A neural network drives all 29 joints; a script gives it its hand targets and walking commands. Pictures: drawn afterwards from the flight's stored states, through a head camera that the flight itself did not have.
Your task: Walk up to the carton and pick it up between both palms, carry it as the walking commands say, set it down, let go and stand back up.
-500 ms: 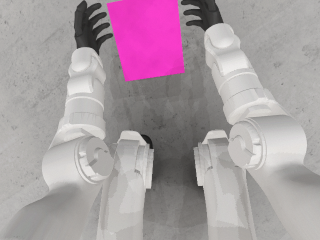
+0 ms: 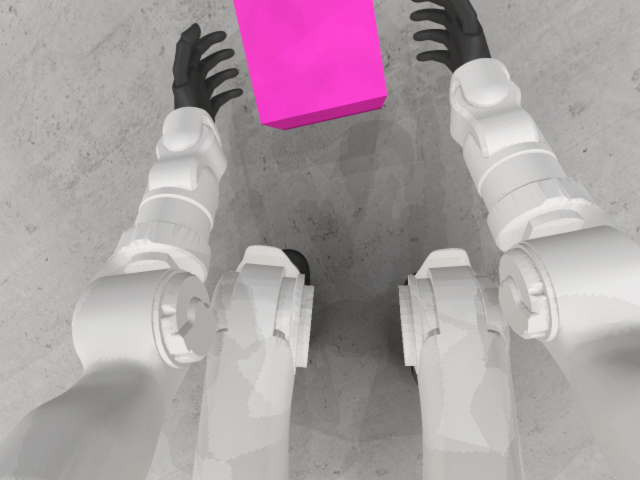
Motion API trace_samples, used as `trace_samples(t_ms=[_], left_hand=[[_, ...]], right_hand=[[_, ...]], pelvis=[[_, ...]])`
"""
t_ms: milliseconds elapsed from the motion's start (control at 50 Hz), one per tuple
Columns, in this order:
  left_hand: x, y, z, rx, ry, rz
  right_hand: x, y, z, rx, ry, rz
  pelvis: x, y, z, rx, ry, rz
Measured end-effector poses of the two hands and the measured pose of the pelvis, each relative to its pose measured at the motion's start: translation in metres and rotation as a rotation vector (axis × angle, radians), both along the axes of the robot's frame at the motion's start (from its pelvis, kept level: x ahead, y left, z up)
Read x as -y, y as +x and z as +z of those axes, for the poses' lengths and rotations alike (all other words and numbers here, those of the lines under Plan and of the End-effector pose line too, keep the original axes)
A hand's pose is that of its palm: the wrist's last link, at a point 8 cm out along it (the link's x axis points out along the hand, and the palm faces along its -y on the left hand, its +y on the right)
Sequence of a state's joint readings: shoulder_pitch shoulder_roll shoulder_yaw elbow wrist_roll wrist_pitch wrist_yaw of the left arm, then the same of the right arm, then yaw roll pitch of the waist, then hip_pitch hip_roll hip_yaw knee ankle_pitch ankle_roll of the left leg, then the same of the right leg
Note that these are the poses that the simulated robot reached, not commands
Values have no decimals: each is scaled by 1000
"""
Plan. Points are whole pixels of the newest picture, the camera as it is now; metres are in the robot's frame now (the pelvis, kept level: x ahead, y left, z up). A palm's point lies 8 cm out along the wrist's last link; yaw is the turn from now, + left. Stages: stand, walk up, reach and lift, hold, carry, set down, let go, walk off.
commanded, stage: set down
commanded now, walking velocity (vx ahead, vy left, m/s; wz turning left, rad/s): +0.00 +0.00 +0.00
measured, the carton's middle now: (315, 47) +0.55 +0.05 -0.31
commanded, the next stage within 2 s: let go in 1.78 s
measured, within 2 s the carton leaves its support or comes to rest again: neither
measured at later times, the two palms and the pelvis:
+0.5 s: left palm (169, 102) +0.47 +0.20 -0.18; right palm (499, 30) +0.52 -0.13 -0.18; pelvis -0.01 +0.00 +0.00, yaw +0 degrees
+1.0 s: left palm (62, 73) +0.47 +0.20 -0.04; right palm out of the picture +0.53 -0.13 -0.04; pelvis +0.00 +0.00 +0.09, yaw +0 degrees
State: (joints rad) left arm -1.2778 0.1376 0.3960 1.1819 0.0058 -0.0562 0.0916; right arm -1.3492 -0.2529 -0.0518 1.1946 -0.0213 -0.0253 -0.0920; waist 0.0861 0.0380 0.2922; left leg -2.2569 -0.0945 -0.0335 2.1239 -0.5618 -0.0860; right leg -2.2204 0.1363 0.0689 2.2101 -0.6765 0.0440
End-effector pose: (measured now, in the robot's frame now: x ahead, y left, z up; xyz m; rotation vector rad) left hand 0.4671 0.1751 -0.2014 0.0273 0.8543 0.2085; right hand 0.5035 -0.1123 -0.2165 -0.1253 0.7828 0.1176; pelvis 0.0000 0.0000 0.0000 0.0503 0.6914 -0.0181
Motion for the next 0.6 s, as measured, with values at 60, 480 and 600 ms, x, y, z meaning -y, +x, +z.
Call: trace_samples(t_ms=[60, 480, 600], left_hand=[[-4, -4, -1, 2, 0, 12], [-21, 2, 18, 86, 12, 49], [-25, 8, 43, 145, 14, 74]], right_hand=[[12, 3, 4, 2, -17, -12], [21, 16, 30, 69, 4, -75], [23, 22, 55, 118, -3, -90]], pelvis=[[1, -3, -1, 11, -1, -1], [-2, -11, -5, 17, -3, 1], [-2, -12, 2, -19, -4, 9]])
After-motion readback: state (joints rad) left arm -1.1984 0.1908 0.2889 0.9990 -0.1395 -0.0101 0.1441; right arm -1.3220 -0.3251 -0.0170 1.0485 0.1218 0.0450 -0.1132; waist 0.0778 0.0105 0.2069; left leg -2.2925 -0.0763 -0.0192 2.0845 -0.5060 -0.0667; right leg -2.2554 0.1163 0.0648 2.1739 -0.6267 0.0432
